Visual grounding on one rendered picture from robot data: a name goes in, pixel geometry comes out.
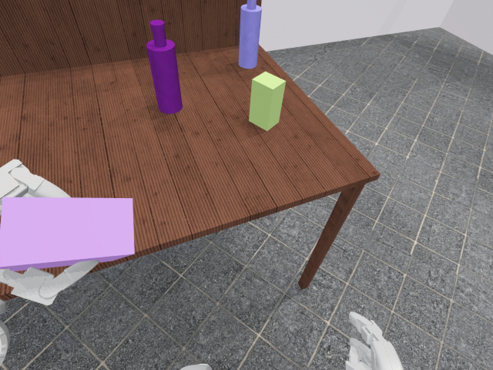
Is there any sponge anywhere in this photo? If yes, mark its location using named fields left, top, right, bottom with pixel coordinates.
left=0, top=197, right=135, bottom=271

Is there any table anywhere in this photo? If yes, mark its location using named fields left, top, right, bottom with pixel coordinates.
left=0, top=0, right=381, bottom=301

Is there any robot right hand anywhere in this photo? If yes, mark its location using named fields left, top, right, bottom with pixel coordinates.
left=346, top=311, right=404, bottom=370

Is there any robot left hand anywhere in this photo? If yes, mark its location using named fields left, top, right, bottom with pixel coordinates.
left=0, top=160, right=99, bottom=305

